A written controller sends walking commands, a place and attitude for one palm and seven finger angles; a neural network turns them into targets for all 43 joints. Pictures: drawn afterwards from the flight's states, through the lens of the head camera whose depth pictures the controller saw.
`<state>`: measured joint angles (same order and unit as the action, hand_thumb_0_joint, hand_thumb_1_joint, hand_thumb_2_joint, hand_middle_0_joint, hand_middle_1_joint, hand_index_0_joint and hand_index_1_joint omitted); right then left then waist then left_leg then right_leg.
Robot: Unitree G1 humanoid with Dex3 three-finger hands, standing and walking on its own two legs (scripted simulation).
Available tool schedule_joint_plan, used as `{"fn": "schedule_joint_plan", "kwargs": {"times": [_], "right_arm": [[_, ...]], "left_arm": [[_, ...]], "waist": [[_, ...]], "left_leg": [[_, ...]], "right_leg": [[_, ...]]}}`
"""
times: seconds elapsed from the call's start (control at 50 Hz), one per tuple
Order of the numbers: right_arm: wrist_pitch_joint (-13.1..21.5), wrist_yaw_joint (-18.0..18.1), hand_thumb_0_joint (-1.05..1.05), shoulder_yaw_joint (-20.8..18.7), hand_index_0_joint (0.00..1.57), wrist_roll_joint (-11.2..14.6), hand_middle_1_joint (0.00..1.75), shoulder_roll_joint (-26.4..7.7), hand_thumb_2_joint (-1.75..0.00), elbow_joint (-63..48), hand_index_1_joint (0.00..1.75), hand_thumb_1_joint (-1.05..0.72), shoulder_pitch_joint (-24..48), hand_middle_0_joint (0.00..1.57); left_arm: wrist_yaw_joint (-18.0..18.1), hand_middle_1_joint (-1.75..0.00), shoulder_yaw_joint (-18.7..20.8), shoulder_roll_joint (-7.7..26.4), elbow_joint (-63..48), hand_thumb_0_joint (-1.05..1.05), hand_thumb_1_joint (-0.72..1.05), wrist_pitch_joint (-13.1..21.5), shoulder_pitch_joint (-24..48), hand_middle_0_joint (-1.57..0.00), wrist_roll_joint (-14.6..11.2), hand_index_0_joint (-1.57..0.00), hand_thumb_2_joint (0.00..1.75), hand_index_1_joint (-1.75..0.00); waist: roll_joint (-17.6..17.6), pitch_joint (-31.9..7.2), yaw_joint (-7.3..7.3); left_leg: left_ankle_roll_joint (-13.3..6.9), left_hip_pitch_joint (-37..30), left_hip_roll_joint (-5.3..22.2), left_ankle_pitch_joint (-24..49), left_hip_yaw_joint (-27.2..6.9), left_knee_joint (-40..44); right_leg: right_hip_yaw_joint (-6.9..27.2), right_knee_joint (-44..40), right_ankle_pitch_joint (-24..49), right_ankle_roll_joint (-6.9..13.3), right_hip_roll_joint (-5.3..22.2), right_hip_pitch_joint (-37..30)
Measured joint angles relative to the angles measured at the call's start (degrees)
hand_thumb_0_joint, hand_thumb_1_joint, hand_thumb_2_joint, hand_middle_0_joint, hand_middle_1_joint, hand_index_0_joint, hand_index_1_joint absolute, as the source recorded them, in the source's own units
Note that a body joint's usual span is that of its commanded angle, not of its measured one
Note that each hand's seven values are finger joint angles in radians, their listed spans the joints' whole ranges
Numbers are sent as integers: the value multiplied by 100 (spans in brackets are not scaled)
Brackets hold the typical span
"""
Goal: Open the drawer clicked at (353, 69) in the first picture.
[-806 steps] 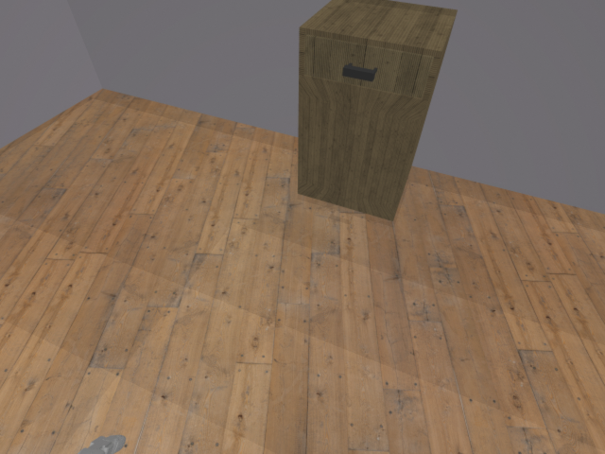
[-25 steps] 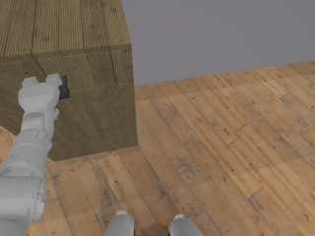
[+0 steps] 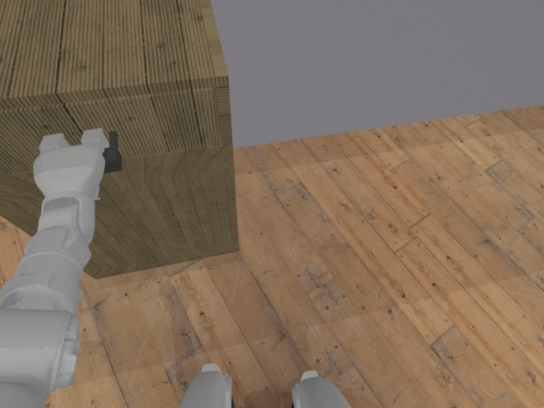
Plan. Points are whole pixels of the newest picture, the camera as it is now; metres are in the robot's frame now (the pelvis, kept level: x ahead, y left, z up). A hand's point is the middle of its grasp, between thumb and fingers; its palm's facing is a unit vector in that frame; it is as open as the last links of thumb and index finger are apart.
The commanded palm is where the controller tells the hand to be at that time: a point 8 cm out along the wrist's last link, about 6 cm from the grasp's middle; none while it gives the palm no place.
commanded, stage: pull the drawer open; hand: left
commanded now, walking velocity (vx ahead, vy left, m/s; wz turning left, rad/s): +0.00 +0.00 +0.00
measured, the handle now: (83, 152) +0.52 +0.29 +0.00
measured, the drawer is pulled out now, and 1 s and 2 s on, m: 0.00 0.12 0.23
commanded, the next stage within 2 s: none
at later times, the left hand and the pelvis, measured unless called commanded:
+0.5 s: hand (87, 223) +0.40 +0.27 -0.02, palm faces -0.03 -0.06 -1.00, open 6.6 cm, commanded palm +0.36 +0.25 +0.03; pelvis +0.03 +0.01 +0.02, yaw +0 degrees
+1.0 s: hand (86, 259) +0.34 +0.25 -0.02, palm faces -0.04 -0.06 -1.00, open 6.6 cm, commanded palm +0.30 +0.25 +0.03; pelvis +0.02 +0.00 +0.02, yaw +0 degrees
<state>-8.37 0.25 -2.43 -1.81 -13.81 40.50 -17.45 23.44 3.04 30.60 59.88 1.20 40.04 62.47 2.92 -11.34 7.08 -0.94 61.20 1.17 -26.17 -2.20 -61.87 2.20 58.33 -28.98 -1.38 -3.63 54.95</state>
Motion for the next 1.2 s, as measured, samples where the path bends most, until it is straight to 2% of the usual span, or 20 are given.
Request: {"fn": "schedule_joint_plan", "kwargs": {"times": [0.12, 0.26, 0.44, 0.58, 0.82, 1.02, 1.2], "right_arm": [[-53, 2, 0, -24, 21, 28, 30, -15, -90, -67, 30, -90, -77, 21], [-78, -34, 1, -115, 20, 46, 30, -10, -90, -81, 30, -90, -116, 21], [-30, -120, 1, -165, 20, 43, 30, 49, -90, -138, 30, -91, 142, 21], [10, -92, 1, -112, 20, 48, 30, 84, -90, -238, 30, -90, 387, 21], [47, -16, 1, -71, 20, 38, 30, 78, -90, -348, 30, -90, 519, 21], [98, -3, 1, -97, 20, 32, 30, 39, -90, -293, 30, -90, 440, 21], [169, -14, 1, -104, 20, 20, 30, 35, -90, -289, 30, -91, 528, 20]], "left_arm": [[-82, -131, 116, -26, -399, 1, 65, 66, -474, -25, -69, -30, 75, -128], [55, -132, 91, -273, -1065, 0, 65, 121, -1234, -23, -125, -29, 75, -125], [321, -134, -179, -672, -1816, 0, 64, -175, -2040, -23, -142, -30, 79, -126], [376, -133, -383, -864, -2087, 1, 63, -391, -2372, -24, -132, -31, 79, -127], [301, -131, -390, -933, -2413, 1, 64, -441, -2812, -24, -125, -31, 77, -127], [406, -131, -331, -970, -2896, 1, 63, -362, -3441, -24, -147, -31, 78, -128], [530, -131, -404, -1061, -3319, 2, 62, -450, -3953, -24, -171, -32, 80, -129]], "waist": [[-2, -12, -22], [14, -56, -155], [28, -73, -310], [-12, -61, -394], [-31, -32, -436], [-11, -32, -456], [7, -16, -494]], "left_leg": [[-24, -215, 41, -17, 102, 140], [-62, -517, 28, -70, 180, 290], [-80, -870, -15, -95, 167, 447], [-70, -1110, -48, -55, 138, 577], [-14, -1293, -33, -12, 121, 644], [29, -1361, -15, -42, 129, 604], [58, -1430, -23, -49, 114, 584]], "right_leg": [[106, -154, 35, -18, -23, -181], [178, -324, 15, -39, 6, -472], [118, -508, 16, -22, 75, -847], [63, -642, 23, -17, 121, -1105], [38, -641, 29, 25, 112, -1256], [44, -530, -30, 65, 94, -1285], [26, -458, -68, 93, 99, -1337]]}}
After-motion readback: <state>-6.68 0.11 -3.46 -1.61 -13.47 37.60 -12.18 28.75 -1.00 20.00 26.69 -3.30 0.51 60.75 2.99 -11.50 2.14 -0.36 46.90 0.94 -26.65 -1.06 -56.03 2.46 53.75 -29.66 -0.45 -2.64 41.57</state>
